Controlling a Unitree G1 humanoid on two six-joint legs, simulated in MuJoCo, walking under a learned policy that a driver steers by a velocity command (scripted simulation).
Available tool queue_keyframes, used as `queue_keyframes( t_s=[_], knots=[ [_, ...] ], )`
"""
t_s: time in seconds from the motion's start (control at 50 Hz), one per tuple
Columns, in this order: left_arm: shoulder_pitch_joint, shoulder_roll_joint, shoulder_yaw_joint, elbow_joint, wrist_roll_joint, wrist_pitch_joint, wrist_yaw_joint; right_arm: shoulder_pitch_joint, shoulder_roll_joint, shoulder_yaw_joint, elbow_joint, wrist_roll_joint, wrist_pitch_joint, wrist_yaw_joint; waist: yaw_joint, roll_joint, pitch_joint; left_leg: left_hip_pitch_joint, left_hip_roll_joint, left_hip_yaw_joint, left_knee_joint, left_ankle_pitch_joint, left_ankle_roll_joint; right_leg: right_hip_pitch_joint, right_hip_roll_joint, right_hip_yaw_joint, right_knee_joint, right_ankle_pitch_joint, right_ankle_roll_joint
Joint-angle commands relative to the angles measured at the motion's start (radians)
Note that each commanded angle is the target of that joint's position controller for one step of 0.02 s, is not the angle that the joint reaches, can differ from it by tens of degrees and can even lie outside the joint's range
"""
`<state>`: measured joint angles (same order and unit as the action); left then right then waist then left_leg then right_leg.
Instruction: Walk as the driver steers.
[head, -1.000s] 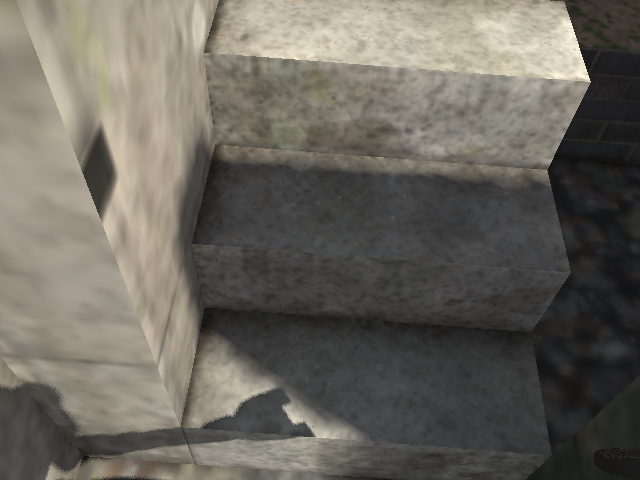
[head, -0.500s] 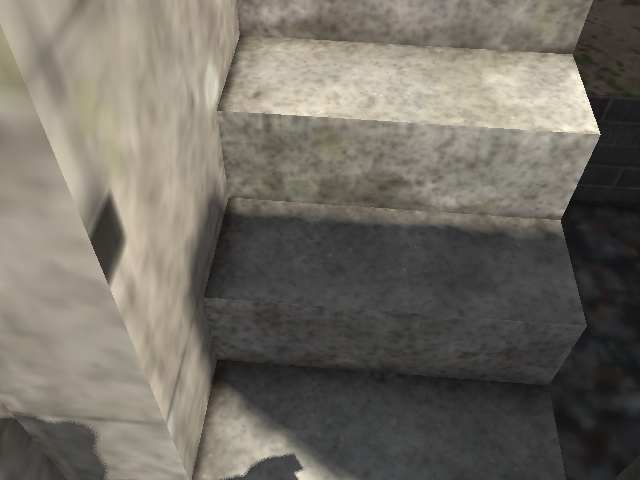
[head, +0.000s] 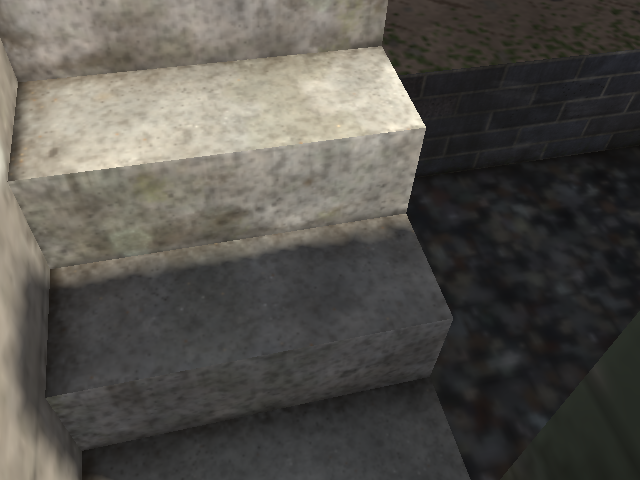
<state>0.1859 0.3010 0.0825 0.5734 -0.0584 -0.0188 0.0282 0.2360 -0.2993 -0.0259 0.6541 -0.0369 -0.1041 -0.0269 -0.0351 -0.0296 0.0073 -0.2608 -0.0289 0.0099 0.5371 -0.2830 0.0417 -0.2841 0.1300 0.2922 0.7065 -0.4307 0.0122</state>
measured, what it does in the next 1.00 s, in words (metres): steps on the spot, turning left: right foot, then left foot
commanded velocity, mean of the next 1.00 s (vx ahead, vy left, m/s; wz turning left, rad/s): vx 0.30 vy -0.01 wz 0.22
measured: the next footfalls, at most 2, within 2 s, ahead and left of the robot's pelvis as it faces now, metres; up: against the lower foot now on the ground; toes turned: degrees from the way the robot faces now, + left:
right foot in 0.30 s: +0.13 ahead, -0.08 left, +0.00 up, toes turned -3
left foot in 0.60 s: +0.05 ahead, +0.11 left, +0.00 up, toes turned +5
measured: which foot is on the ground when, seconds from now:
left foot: down 0.00-0.30, up 0.32-0.58, down 0.60-0.98, up 1.00-1.00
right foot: up 0.00-0.28, down 0.30-0.62, up 0.64-0.94, down 0.96-1.00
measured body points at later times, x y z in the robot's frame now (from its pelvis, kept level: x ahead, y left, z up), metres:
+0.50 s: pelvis +0.06 +0.01 +0.00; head +0.09 +0.00 +0.45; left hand +0.18 +0.20 -0.12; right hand +0.13 -0.22 -0.13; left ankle +0.01 +0.12 -0.69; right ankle +0.09 -0.08 -0.73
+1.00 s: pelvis +0.09 +0.03 +0.00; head +0.12 +0.04 +0.45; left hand +0.21 +0.31 -0.09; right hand +0.31 -0.15 -0.10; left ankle +0.01 +0.10 -0.73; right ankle +0.10 -0.04 -0.74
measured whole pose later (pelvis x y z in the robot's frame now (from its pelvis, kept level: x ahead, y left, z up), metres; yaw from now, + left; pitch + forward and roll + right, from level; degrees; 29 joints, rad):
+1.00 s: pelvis +0.09 +0.03 +0.00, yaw +18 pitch +2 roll -2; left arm 0.08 0.18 0.01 0.62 0.04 -0.01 0.05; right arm 0.19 -0.18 -0.07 0.64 0.01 -0.04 -0.05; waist 0.00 0.03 0.04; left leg -0.25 -0.12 -0.17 0.63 -0.36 0.03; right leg -0.23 0.07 -0.11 0.44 -0.24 -0.08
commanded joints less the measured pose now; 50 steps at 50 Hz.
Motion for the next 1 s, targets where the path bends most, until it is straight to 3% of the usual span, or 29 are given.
queue_keyframes(
  t_s=[0.02,0.06,0.08,0.1,0.16,0.18,0.2,0.24,0.26,0.28,0.3,0.32,0.34,0.4,0.46,0.52,0.56,0.6,0.62,0.64,0.66,0.72,0.76,0.84,0.9,0.92,0.96,0.98,1.0],
  knots=[
    [0.01,0.11,0.019,-0.1,0.006,-0.031,-0.003,0.14,-0.133,-0.063,-0.027,0.009,0.016,-0.022,-0.038,0.19,-0.062,0.36,0.411,-0.415,-0.221,0.414,0.174,-0.414,-0.066,-0.046,0.497,-0.127,0.032],
    [-0.067,0.068,-0.001,-0.112,0.024,-0.031,-0.007,0.11,-0.122,-0.064,-0.017,-0.008,0.033,-0.035,-0.025,0.082,-0.011,0.376,0.347,-0.263,-0.189,0.66,0.145,-0.487,-0.095,-0.122,0.5,-0.011,0.064],
    [-0.081,-0.004,-0.017,-0.099,0.125,0.012,-0.023,0.095,-0.009,-0.013,-0.02,-0.027,0.025,-0.032,-0.032,0.014,0.076,0.274,0.307,-0.174,-0.186,0.961,0.149,-0.469,-0.033,-0.208,0.479,-0.017,0.044],
    [-0.05,-0.025,-0.022,-0.093,0.114,0.03,-0.034,0.104,-0.033,-0.019,-0.007,-0.022,0.025,-0.026,-0.015,0.054,0.043,0.27,0.28,-0.103,-0.161,1.131,0.141,-0.409,-0.017,-0.24,0.443,-0.01,0.045],
    [-0.05,-0.068,-0.046,-0.084,0.084,0.042,-0.047,0.061,-0.096,-0.046,0.016,0.006,0.035,0.001,0.023,0.156,-0.024,0.203,0.216,0.014,-0.151,1.176,0.094,-0.194,-0.016,-0.309,0.173,0.061,0.011],
    [-0.012,-0.098,-0.052,-0.069,0.072,0.054,-0.026,0.067,-0.055,-0.035,0.044,0.021,0.043,0.001,0.048,0.268,-0.072,0.217,0.175,0.024,-0.131,1.235,0.072,-0.092,-0.01,-0.323,0.049,0.049,-0.002],
    [0.001,-0.068,-0.043,-0.047,0.074,0.058,-0.015,0.081,0.008,-0.015,0.067,0.026,0.034,-0.004,0.047,0.303,-0.081,0.231,0.177,0.01,-0.118,1.269,0.066,-0.041,-0.02,-0.329,-0.04,0.113,-0.017],
    [0.066,-0.069,-0.04,0.001,0.097,0.054,0.015,0.076,0.007,-0.017,0.08,0.049,0.018,-0.007,0.081,0.286,-0.111,0.231,0.18,-0.02,-0.046,1.261,0.066,0.049,-0.032,-0.352,-0.169,0.237,-0.044],
    [0.153,-0.088,-0.044,0.045,0.103,0.042,0.026,0.053,0.004,-0.02,0.075,0.077,0.017,-0.011,0.12,0.226,-0.142,0.175,0.156,-0.007,0.032,1.216,0.065,0.185,-0.021,-0.377,-0.305,0.436,-0.056],
    [0.165,-0.098,-0.046,0.056,0.11,0.022,0.034,0.043,0.007,-0.024,0.069,0.096,0.021,-0.006,0.131,0.15,-0.159,0.1,0.117,-0.008,0.134,0.964,0.049,0.29,-0.039,-0.369,-0.385,0.564,-0.063],
    [0.172,-0.091,-0.052,0.055,0.126,-0.002,0.038,0.023,0.052,-0.016,0.04,0.107,0.03,-0.001,0.124,0.015,-0.168,-0.107,0.058,-0.031,0.287,0.318,0.01,0.448,-0.215,-0.221,-0.352,0.893,-0.106],
    [0.165,-0.066,-0.06,0.036,0.128,-0.02,0.032,0.085,0.121,-0.003,0.022,0.088,0.061,0.0,0.054,-0.11,-0.171,-0.17,-0.003,-0.083,0.484,-0.263,-0.018,0.39,-0.466,-0.018,-0.306,1.341,-0.192],
    [0.129,-0.064,-0.052,0.051,0.124,-0.028,0.027,0.2,0.115,-0.011,0.047,0.081,0.097,-0.015,-0.005,-0.063,-0.165,-0.046,0.027,-0.136,0.594,-0.292,-0.034,0.188,-0.53,-0.058,-0.306,1.308,-0.281],
    [-0.045,-0.123,-0.071,0.011,0.108,-0.024,0.038,0.233,0.048,-0.051,0.053,0.024,0.144,-0.031,-0.064,-0.076,-0.039,0.005,0.025,-0.048,0.549,-0.238,-0.069,-0.064,-0.374,-0.177,-0.424,0.712,-0.214],
    [-0.03,-0.092,-0.052,0.022,0.105,-0.008,0.054,0.157,0.11,-0.037,0.006,0.035,0.162,-0.042,-0.015,-0.123,-0.018,0.015,0.009,-0.001,0.32,-0.223,-0.052,-0.057,-0.312,-0.237,-0.451,0.391,-0.151],
    [0.029,-0.058,-0.035,0.023,0.111,-0.005,0.045,0.106,0.129,-0.029,-0.028,0.029,0.145,-0.036,0.034,-0.169,-0.037,-0.022,-0.004,0.034,0.209,-0.304,0.0,0.029,-0.33,-0.19,-0.476,0.096,-0.179],
    [0.008,-0.017,-0.018,0.007,0.08,0.01,0.042,0.113,0.159,-0.018,-0.029,0.026,0.116,-0.023,0.024,-0.118,-0.045,-0.012,-0.007,0.049,0.048,-0.151,0.054,0.066,-0.365,-0.177,-0.472,0.046,-0.181],
    [0.026,-0.002,-0.001,0.015,0.063,0.027,0.038,0.146,0.156,-0.02,-0.01,0.015,0.083,-0.011,0.013,-0.039,-0.056,0.09,-0.004,0.031,-0.182,-0.01,0.071,0.062,-0.313,-0.253,-0.341,0.109,-0.131],
    [0.024,-0.031,-0.003,0.018,0.063,0.026,0.036,0.164,0.157,-0.019,-0.007,-0.005,0.068,-0.011,0.009,0.077,-0.068,0.148,0.072,-0.102,-0.227,0.014,0.069,0.0,-0.267,-0.325,-0.174,0.164,-0.083],
    [-0.061,-0.083,-0.024,-0.053,0.051,0.022,0.03,0.207,0.026,-0.056,-0.012,-0.013,0.069,-0.009,-0.01,0.384,-0.007,0.108,0.226,-0.455,-0.321,-0.07,0.153,-0.189,-0.126,-0.44,0.016,-0.019,-0.008],
    [-0.086,-0.08,-0.036,-0.063,0.063,0.01,0.022,0.139,0.042,-0.053,-0.044,-0.016,0.071,-0.008,-0.017,0.34,0.054,0.077,0.295,-0.522,-0.371,-0.04,0.22,-0.254,-0.12,-0.373,0.158,-0.041,0.009],
    [-0.11,-0.083,-0.036,-0.046,0.089,-0.005,0.009,0.028,0.055,-0.046,-0.068,-0.015,0.068,-0.027,0.025,0.095,0.048,0.111,0.22,-0.348,-0.305,0.329,0.207,-0.254,-0.1,-0.357,0.261,0.028,0.002],
    [-0.158,-0.089,-0.044,-0.046,0.095,0.002,0.011,0.05,0.077,-0.039,-0.06,0.0,0.038,-0.028,0.023,0.097,-0.001,0.232,0.225,-0.317,-0.208,0.698,0.173,-0.294,-0.099,-0.341,0.244,0.056,-0.018],
    [-0.129,-0.088,-0.048,-0.023,0.086,0.024,0.034,0.014,0.061,-0.05,-0.052,0.036,0.017,-0.025,0.053,0.177,-0.081,0.208,0.164,-0.254,-0.125,1.064,0.131,-0.099,-0.038,-0.383,0.063,0.074,-0.042],
    [-0.1,-0.048,-0.037,-0.016,0.048,0.006,0.051,0.043,0.03,-0.067,-0.042,0.03,0.032,-0.02,0.05,0.232,-0.122,0.309,0.163,-0.308,-0.043,1.129,0.111,-0.064,-0.049,-0.368,-0.145,0.13,-0.058],
    [-0.077,-0.063,-0.042,-0.005,0.054,-0.002,0.047,0.024,0.023,-0.072,-0.049,0.041,0.038,-0.014,0.075,0.175,-0.143,0.301,0.152,-0.313,0.003,1.109,0.094,0.005,-0.05,-0.375,-0.279,0.257,-0.063],
    [0.019,-0.039,-0.033,0.032,0.102,-0.009,0.051,-0.056,0.056,-0.054,-0.079,0.06,0.047,-0.012,0.102,0.055,-0.164,0.077,0.081,-0.285,0.147,0.84,0.043,0.292,-0.124,-0.35,-0.393,0.444,-0.071],
    [0.02,0.039,-0.012,0.054,0.109,0.028,0.022,0.053,0.061,-0.062,-0.103,0.06,0.061,-0.035,0.012,-0.199,-0.132,-0.009,0.061,-0.262,0.213,0.367,-0.022,0.328,-0.224,-0.322,-0.309,0.9,-0.179],
    [-0.048,0.087,0.001,0.052,0.12,0.065,0.025,0.13,0.033,-0.073,-0.097,0.032,0.078,-0.037,-0.034,-0.359,-0.104,-0.223,-0.043,-0.159,0.394,-0.159,-0.101,0.379,-0.422,-0.182,-0.179,1.527,-0.345]
  ],
)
